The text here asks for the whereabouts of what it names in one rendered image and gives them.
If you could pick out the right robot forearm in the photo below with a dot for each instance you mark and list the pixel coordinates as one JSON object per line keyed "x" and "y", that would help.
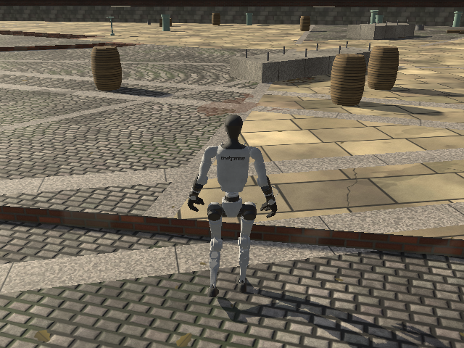
{"x": 268, "y": 193}

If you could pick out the right robot upper arm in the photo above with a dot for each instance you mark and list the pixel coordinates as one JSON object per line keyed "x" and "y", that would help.
{"x": 256, "y": 154}

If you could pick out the robot right shin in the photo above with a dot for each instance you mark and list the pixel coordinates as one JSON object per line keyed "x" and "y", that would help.
{"x": 244, "y": 261}

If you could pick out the left robot forearm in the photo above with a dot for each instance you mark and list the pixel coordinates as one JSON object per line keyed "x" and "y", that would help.
{"x": 195, "y": 190}

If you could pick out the robot left hand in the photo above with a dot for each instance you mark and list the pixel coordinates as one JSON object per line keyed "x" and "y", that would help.
{"x": 197, "y": 201}

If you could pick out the robot right hand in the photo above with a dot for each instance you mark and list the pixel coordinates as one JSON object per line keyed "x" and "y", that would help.
{"x": 267, "y": 207}

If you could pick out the left robot upper arm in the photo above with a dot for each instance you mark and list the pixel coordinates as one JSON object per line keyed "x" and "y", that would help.
{"x": 206, "y": 162}

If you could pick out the robot torso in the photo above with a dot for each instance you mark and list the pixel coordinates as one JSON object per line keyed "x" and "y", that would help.
{"x": 232, "y": 174}

